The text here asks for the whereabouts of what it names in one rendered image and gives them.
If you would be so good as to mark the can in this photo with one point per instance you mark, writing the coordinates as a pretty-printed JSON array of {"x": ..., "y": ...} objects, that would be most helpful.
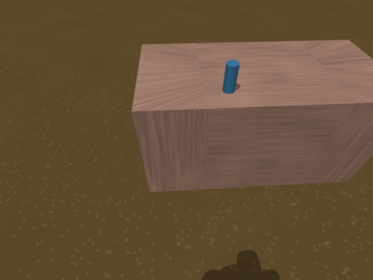
[{"x": 230, "y": 76}]

